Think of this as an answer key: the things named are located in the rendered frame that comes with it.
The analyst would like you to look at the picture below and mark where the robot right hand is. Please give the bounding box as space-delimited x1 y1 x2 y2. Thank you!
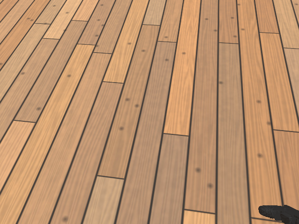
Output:
258 204 299 224

